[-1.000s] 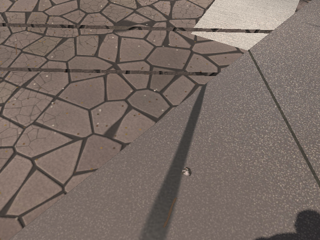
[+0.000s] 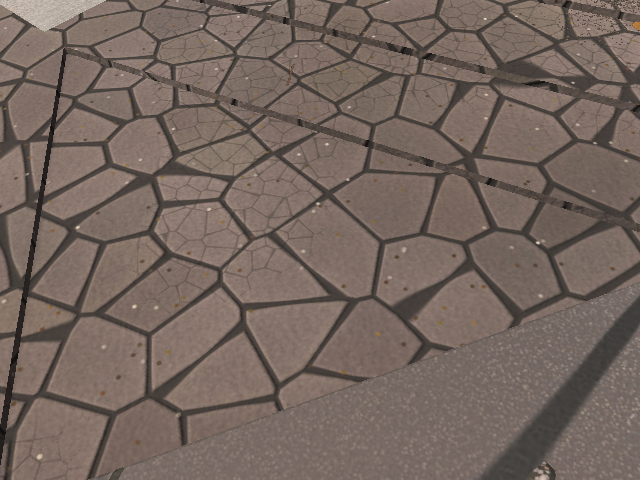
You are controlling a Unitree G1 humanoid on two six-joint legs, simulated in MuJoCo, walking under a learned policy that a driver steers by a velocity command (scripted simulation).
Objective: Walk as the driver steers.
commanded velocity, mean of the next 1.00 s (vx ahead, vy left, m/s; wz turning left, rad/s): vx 0.39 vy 0.00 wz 0.24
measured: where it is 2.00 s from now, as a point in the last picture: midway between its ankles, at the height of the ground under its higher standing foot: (230, 338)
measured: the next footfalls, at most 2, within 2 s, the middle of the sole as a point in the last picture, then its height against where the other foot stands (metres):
left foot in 0.38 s outside the picture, level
right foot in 0.84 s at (301, 466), level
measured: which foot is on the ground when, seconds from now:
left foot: up 0.00-0.36, down 0.38-0.84, up 0.86-1.00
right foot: down 0.00-0.36, up 0.38-0.82, down 0.84-1.00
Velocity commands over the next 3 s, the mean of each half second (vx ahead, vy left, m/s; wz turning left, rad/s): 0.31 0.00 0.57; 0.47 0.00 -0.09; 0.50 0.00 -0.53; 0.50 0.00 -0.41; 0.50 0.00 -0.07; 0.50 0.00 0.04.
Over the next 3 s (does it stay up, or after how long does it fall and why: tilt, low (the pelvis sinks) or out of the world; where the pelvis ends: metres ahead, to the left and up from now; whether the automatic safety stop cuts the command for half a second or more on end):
stays up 1.46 0.13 -0.13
